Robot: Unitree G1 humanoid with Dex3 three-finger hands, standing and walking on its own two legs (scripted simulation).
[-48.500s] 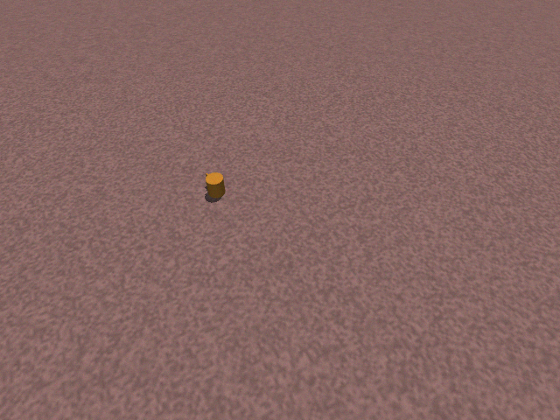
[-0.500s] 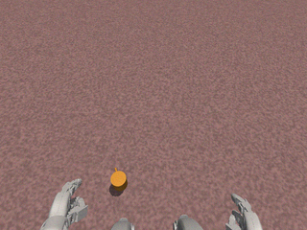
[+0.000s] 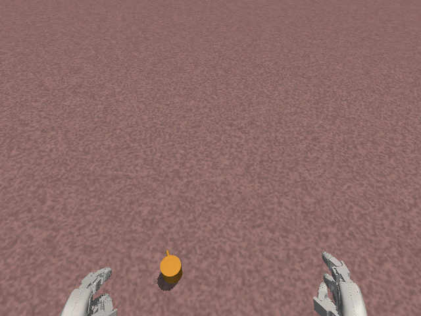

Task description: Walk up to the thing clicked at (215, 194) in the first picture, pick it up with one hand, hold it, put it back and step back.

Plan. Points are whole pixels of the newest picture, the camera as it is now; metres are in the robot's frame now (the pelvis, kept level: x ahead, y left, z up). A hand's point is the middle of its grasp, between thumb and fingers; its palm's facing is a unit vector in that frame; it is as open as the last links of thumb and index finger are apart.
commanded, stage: home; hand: left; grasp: from above
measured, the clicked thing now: (170, 265) +0.46 +0.17 -0.67
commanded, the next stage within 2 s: stand in 1.70 s
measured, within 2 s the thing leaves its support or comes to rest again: neither
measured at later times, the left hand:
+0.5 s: hand out of the picture +0.15 +0.18 -0.05, palm faces +0.03 -0.98 -0.20, open 7.4 cm
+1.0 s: hand (116, 313) +0.17 +0.17 -0.05, palm faces +0.03 -0.98 -0.20, open 7.4 cm
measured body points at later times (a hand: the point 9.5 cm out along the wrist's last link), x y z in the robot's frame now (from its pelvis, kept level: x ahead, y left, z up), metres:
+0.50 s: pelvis -0.01 +0.00 +0.00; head +0.00 +0.01 +0.45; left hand +0.15 +0.23 -0.03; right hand +0.14 -0.24 -0.06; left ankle +0.00 +0.12 -0.68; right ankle +0.01 -0.14 -0.68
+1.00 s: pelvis +0.00 +0.00 +0.00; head +0.02 +0.00 +0.45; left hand +0.16 +0.23 -0.03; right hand +0.16 -0.25 -0.06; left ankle +0.00 +0.12 -0.68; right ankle +0.01 -0.14 -0.68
